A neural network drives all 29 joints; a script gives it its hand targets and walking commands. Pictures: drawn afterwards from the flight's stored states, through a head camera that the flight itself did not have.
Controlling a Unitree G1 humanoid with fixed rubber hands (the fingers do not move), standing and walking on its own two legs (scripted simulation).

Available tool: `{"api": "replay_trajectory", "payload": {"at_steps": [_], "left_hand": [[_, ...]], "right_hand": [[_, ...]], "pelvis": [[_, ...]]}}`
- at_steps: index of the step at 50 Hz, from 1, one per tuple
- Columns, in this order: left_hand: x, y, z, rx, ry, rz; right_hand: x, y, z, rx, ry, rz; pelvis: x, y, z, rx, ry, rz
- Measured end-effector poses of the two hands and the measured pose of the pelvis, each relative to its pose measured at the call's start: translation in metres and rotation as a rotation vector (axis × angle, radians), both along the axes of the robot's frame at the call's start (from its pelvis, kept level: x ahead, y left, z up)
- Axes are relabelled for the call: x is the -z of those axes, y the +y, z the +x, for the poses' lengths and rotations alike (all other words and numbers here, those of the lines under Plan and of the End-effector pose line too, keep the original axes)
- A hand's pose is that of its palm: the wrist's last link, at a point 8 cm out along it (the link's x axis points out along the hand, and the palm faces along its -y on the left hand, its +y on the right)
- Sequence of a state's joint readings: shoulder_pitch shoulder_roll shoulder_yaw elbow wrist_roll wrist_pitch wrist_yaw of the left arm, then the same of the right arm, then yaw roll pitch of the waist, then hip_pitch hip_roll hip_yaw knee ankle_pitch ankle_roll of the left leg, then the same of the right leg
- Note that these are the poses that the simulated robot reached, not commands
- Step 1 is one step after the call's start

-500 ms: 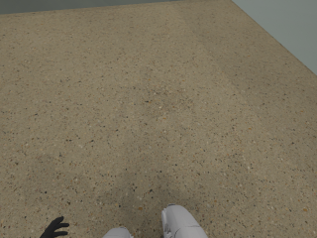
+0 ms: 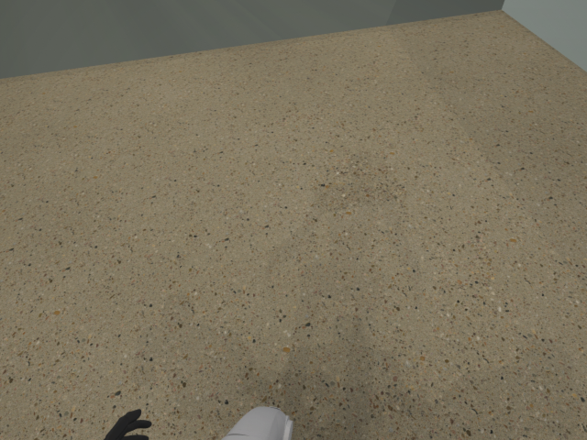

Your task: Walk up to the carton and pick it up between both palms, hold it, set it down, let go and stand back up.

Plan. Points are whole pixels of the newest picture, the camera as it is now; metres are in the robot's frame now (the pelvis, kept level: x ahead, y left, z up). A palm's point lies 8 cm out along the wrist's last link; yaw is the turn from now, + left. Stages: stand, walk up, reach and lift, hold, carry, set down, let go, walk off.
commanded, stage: walk up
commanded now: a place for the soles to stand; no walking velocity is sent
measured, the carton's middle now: out of the picture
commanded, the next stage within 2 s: none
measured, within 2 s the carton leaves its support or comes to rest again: neither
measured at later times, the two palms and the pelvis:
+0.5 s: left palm out of the picture -0.12 +0.26 -0.12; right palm out of the picture -0.04 -0.31 -0.10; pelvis -0.17 -0.04 +0.00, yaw +20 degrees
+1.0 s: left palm out of the picture -0.44 +0.14 -0.08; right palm out of the picture -0.05 -0.28 -0.13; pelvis -0.32 -0.14 -0.01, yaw +45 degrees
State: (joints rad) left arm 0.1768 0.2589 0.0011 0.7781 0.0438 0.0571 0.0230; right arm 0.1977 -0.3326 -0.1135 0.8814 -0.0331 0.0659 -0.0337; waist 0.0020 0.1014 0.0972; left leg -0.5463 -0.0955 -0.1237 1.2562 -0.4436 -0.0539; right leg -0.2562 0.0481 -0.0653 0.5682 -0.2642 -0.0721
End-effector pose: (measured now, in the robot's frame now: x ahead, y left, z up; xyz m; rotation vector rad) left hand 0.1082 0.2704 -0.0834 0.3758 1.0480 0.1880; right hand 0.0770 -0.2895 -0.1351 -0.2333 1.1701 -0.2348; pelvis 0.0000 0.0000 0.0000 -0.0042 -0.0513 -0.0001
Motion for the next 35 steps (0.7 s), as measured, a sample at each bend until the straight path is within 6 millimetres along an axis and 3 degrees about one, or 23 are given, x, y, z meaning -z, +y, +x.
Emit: {"api": "replay_trajectory", "payload": {"at_steps": [5,9,15,19,22,30,32,35], "left_hand": [[0.002,-0.003,-0.030,-0.060,-0.044,0.002],[0.014,-0.006,-0.067,-0.116,-0.051,-0.024],[0.041,-0.004,-0.138,-0.233,-0.045,-0.095],[0.046,-0.006,-0.181,-0.285,-0.012,-0.126],[0.044,-0.010,-0.204,-0.325,-0.034,-0.132],[0.034,-0.033,-0.255,-0.435,-0.130,-0.114],[0.031,-0.044,-0.273,-0.458,-0.149,-0.099],[0.021,-0.066,-0.317,-0.485,-0.135,-0.071]], "right_hand": [[0.013,0.003,-0.049,-0.030,0.105,0.025],[0.014,0.004,-0.079,-0.078,0.147,0.013],[0.002,0.007,-0.117,-0.159,0.144,-0.012],[-0.017,-0.005,-0.139,-0.191,0.141,-0.070],[-0.030,-0.016,-0.136,-0.225,0.113,-0.106],[-0.046,-0.026,-0.084,-0.425,-0.090,-0.113],[-0.043,-0.026,-0.074,-0.477,-0.132,-0.087],[-0.041,-0.022,-0.067,-0.538,-0.166,-0.047]], "pelvis": [[0.005,-0.010,-0.031,-0.074,0.006,-0.010],[0.010,-0.014,-0.061,-0.141,0.009,-0.012],[0.016,-0.017,-0.111,-0.237,0.007,0.018],[0.010,-0.024,-0.136,-0.276,0.004,0.013],[0.005,-0.033,-0.152,-0.315,0.006,0.010],[0.007,-0.069,-0.197,-0.404,0.013,0.022],[0.010,-0.082,-0.210,-0.423,0.020,0.029],[0.007,-0.100,-0.230,-0.470,0.010,-0.001]]}}
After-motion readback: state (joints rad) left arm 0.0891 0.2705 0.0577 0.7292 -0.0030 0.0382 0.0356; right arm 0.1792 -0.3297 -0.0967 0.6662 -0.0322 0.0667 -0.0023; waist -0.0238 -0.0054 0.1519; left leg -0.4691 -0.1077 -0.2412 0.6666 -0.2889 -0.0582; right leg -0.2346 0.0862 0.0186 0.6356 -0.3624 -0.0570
